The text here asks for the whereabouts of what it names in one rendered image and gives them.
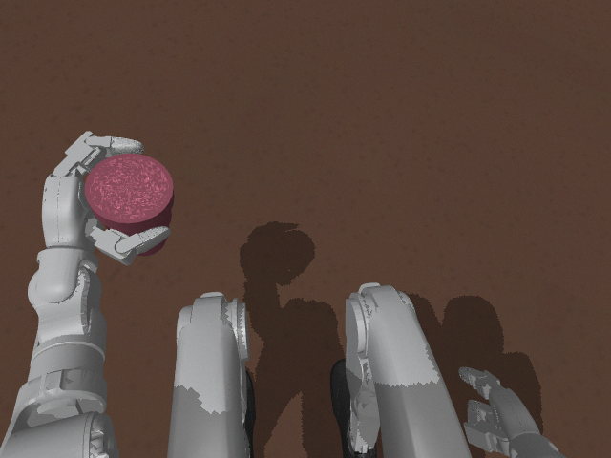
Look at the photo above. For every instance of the left robot hand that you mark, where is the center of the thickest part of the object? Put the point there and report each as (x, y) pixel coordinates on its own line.
(67, 217)

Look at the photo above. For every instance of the right robot arm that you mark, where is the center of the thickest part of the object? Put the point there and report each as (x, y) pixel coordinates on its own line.
(531, 445)

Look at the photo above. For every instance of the cup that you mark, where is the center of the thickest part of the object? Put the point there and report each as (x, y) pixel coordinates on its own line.
(131, 193)

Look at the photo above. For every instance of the right robot foot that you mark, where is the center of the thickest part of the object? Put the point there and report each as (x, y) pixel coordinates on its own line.
(340, 398)

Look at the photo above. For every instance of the right robot hand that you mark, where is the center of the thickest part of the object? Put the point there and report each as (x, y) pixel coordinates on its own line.
(492, 427)

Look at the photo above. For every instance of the left robot arm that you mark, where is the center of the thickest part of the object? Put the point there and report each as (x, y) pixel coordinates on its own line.
(60, 411)

